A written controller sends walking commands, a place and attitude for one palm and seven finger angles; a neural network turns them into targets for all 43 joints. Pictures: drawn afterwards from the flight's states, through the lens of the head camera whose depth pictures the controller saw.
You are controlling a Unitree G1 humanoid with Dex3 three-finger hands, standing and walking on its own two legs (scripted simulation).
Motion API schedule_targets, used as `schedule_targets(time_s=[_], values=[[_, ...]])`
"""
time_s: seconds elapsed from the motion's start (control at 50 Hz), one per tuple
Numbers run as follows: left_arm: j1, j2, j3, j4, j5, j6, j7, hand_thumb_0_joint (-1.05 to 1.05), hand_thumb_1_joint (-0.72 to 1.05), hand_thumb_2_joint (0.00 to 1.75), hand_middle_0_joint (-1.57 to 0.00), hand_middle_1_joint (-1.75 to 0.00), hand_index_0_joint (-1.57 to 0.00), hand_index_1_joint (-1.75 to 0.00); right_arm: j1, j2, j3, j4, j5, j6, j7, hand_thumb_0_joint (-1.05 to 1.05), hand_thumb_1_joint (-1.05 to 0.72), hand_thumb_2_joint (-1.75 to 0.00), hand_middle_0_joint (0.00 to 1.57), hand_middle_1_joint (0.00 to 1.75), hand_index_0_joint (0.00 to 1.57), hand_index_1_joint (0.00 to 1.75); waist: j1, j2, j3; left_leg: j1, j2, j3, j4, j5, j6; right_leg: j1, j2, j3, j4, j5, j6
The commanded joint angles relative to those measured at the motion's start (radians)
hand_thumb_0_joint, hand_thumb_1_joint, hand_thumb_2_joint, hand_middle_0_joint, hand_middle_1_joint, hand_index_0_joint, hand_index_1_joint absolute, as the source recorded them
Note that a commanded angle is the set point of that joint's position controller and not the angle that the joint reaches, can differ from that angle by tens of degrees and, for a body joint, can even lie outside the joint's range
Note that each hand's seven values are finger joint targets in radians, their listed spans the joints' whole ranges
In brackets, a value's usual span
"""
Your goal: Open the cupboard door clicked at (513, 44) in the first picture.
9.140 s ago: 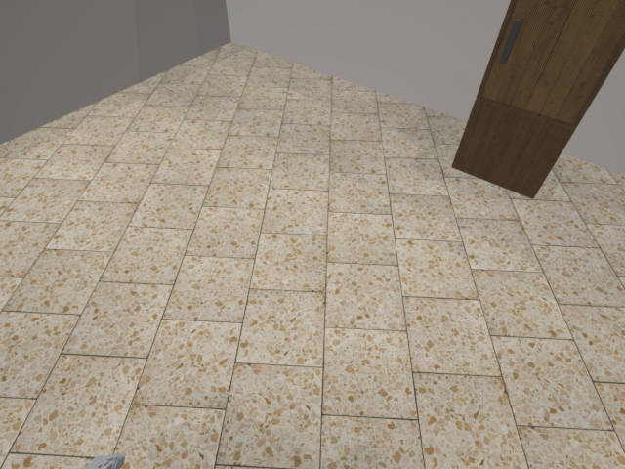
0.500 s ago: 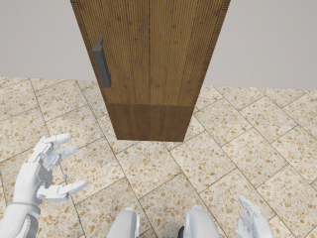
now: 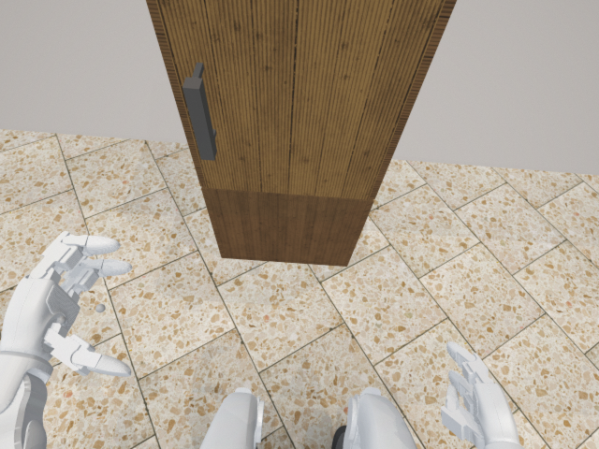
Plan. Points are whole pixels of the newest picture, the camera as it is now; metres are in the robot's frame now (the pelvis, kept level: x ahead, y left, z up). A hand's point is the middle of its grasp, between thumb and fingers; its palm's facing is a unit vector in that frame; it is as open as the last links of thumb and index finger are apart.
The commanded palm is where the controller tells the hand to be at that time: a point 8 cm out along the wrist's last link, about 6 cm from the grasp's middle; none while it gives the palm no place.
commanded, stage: raise the hand with hooked fingers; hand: left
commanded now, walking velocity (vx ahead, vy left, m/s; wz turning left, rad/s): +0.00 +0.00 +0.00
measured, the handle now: (204, 113) +0.61 +0.21 +0.02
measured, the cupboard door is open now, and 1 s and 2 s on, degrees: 0 0 0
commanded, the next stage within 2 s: move the hooked fingers beside the handle in 0.70 s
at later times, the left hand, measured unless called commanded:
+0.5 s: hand (100, 291) +0.28 +0.26 +0.03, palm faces +0.01 -1.00 -0.05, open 14.0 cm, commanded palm +0.26 +0.31 +0.04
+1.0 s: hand (101, 273) +0.31 +0.27 +0.03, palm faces +0.01 -1.00 -0.04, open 14.0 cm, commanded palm +0.30 +0.32 +0.04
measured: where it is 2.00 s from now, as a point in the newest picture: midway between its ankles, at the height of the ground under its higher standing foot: outside the picture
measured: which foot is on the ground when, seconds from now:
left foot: down 0.00-1.00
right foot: down 0.00-1.00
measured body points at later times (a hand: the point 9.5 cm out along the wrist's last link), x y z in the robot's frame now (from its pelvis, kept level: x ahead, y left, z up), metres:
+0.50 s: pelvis +0.00 +0.00 +0.00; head +0.10 +0.02 +0.44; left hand +0.28 +0.32 +0.04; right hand +0.16 -0.27 -0.08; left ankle +0.01 +0.11 -0.62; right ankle +0.05 -0.14 -0.62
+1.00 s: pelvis +0.00 +0.00 -0.01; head +0.11 +0.02 +0.43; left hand +0.30 +0.33 +0.04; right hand +0.17 -0.25 -0.09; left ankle +0.01 +0.12 -0.62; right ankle +0.05 -0.14 -0.62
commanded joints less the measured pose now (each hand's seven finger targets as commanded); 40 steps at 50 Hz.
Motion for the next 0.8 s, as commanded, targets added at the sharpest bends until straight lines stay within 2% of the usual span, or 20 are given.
schedule_targets(time_s=[0.0,0.06,0.08,0.14,0.18,0.24,0.3,0.36,0.4,0.46,0.52,0.6,0.62,0.68,0.76,0.78], values=[[-0.130,0.228,0.118,-0.180,-0.040,-0.063,-0.021,0.00,-0.50,0.30,-0.30,-1.20,-0.30,-1.20,0.031,-0.176,-0.080,-0.112,0.011,-0.043,-0.012,0.00,-0.90,-0.90,0.20,0.30,0.20,0.30,-0.002,0.095,-0.327,0.159,-0.043,-0.005,-0.215,0.396,0.003,0.251,0.074,0.024,-0.117,0.190,-0.036],[-0.164,0.251,0.141,-0.141,-0.052,-0.056,-0.040,0.00,-0.50,0.30,-0.30,-1.20,-0.30,-1.20,0.033,-0.179,-0.078,-0.107,0.011,-0.040,-0.011,0.00,-0.90,-0.90,0.20,0.30,0.20,0.30,-0.003,0.087,-0.332,0.134,-0.043,0.001,-0.203,0.381,0.006,0.261,0.075,0.033,-0.118,0.185,-0.036],[-0.168,0.258,0.150,-0.124,-0.055,-0.054,-0.044,0.00,-0.50,0.30,-0.30,-1.20,-0.30,-1.20,0.035,-0.180,-0.079,-0.108,0.013,-0.038,-0.012,0.00,-0.90,-0.90,0.20,0.30,0.20,0.30,-0.005,0.067,-0.334,0.121,-0.044,0.003,-0.200,0.374,0.009,0.270,0.074,0.038,-0.121,0.182,-0.034],[-0.201,0.272,0.157,-0.097,-0.061,-0.054,-0.059,0.00,-0.50,0.30,-0.30,-1.20,-0.30,-1.20,0.038,-0.183,-0.078,-0.107,0.014,-0.035,-0.014,0.00,-0.90,-0.90,0.20,0.30,0.20,0.30,-0.005,0.088,-0.326,0.108,-0.045,0.008,-0.194,0.371,0.012,0.266,0.074,0.045,-0.121,0.178,-0.038],[-0.208,0.291,0.173,-0.074,-0.059,-0.053,-0.068,0.00,-0.50,0.30,-0.30,-1.20,-0.30,-1.20,0.042,-0.186,-0.080,-0.104,0.016,-0.030,-0.014,0.00,-0.90,-0.90,0.20,0.30,0.20,0.30,-0.003,0.068,-0.341,0.108,-0.043,0.007,-0.198,0.368,0.013,0.281,0.072,0.049,-0.125,0.177,-0.035],[-0.186,0.271,0.155,-0.088,-0.071,-0.056,-0.078,0.00,-0.50,0.30,-0.30,-1.20,-0.30,-1.20,0.041,-0.184,-0.080,-0.116,0.017,-0.031,-0.010,0.00,-0.90,-0.90,0.20,0.30,0.20,0.30,0.003,0.094,-0.342,0.118,-0.046,0.011,-0.202,0.377,0.014,0.286,0.073,0.052,-0.130,0.179,-0.039],[-0.160,0.284,0.173,-0.090,-0.066,-0.057,-0.066,0.00,-0.50,0.30,-0.30,-1.20,-0.30,-1.20,0.047,-0.186,-0.084,-0.115,0.017,-0.025,-0.005,0.00,-0.90,-0.90,0.20,0.30,0.20,0.30,0.005,0.067,-0.349,0.114,-0.044,0.011,-0.209,0.373,0.015,0.294,0.069,0.049,-0.133,0.179,-0.032],[-0.182,0.295,0.184,-0.094,-0.067,-0.067,-0.053,0.00,-0.50,0.30,-0.30,-1.20,-0.30,-1.20,0.046,-0.184,-0.083,-0.117,0.016,-0.020,-0.004,0.00,-0.90,-0.90,0.20,0.30,0.20,0.30,0.002,0.072,-0.332,0.097,-0.044,0.013,-0.208,0.350,0.014,0.287,0.071,0.055,-0.137,0.152,-0.034],[-0.178,0.279,0.175,-0.087,-0.065,-0.074,-0.048,0.00,-0.50,0.30,-0.30,-1.20,-0.30,-1.20,0.046,-0.183,-0.084,-0.117,0.018,-0.018,-0.005,0.00,-0.90,-0.90,0.20,0.30,0.20,0.30,-0.003,0.075,-0.317,0.097,-0.044,0.013,-0.212,0.320,0.015,0.273,0.069,0.057,-0.145,0.122,-0.032],[-0.199,0.288,0.168,-0.095,-0.056,-0.081,-0.047,0.00,-0.50,0.30,-0.30,-1.20,-0.30,-1.20,0.048,-0.183,-0.081,-0.116,0.017,-0.015,-0.008,0.00,-0.90,-0.90,0.20,0.30,0.20,0.30,-0.004,0.114,-0.323,0.116,-0.045,0.014,-0.220,0.316,0.014,0.261,0.071,0.056,-0.144,0.114,-0.036],[-0.192,0.280,0.163,-0.089,-0.059,-0.083,-0.051,0.00,-0.50,0.30,-0.30,-1.20,-0.30,-1.20,0.046,-0.184,-0.081,-0.116,0.019,-0.016,-0.012,0.00,-0.90,-0.90,0.20,0.30,0.20,0.30,-0.009,0.082,-0.313,0.106,-0.045,0.011,-0.221,0.296,0.017,0.264,0.069,0.056,-0.152,0.099,-0.032],[-0.195,0.275,0.157,-0.069,-0.057,-0.076,-0.058,0.00,-0.50,0.30,-0.30,-1.20,-0.30,-1.20,0.043,-0.185,-0.079,-0.117,0.020,-0.015,-0.014,0.00,-0.90,-0.90,0.20,0.30,0.20,0.30,-0.009,0.095,-0.297,0.106,-0.045,0.010,-0.224,0.290,0.015,0.251,0.071,0.052,-0.150,0.096,-0.033],[-0.202,0.277,0.159,-0.069,-0.059,-0.073,-0.058,0.00,-0.50,0.30,-0.30,-1.20,-0.30,-1.20,0.044,-0.185,-0.078,-0.118,0.019,-0.014,-0.015,0.00,-0.90,-0.90,0.20,0.30,0.20,0.30,-0.013,0.076,-0.297,0.099,-0.045,0.010,-0.221,0.282,0.017,0.252,0.070,0.054,-0.154,0.090,-0.031],[-0.202,0.288,0.170,-0.091,-0.061,-0.076,-0.060,0.00,-0.50,0.30,-0.30,-1.20,-0.30,-1.20,0.044,-0.182,-0.077,-0.119,0.017,-0.015,-0.016,0.00,-0.90,-0.90,0.20,0.30,0.20,0.30,-0.004,0.102,-0.337,0.124,-0.045,0.009,-0.215,0.324,0.015,0.268,0.071,0.052,-0.139,0.134,-0.034],[-0.191,0.279,0.160,-0.089,-0.059,-0.073,-0.061,0.00,-0.50,0.30,-0.30,-1.20,-0.30,-1.20,0.047,-0.185,-0.078,-0.116,0.016,-0.015,-0.013,0.00,-0.90,-0.90,0.20,0.30,0.20,0.30,-0.006,0.091,-0.335,0.138,-0.041,0.002,-0.214,0.364,0.010,0.253,0.076,0.039,-0.125,0.167,-0.035],[-0.193,0.274,0.157,-0.091,-0.058,-0.072,-0.061,0.00,-0.50,0.30,-0.30,-1.20,-0.30,-1.20,0.044,-0.185,-0.078,-0.117,0.017,-0.014,-0.012,0.00,-0.90,-0.90,0.20,0.30,0.20,0.30,-0.006,0.110,-0.330,0.137,-0.043,0.004,-0.216,0.352,0.009,0.246,0.073,0.040,-0.128,0.157,-0.034]])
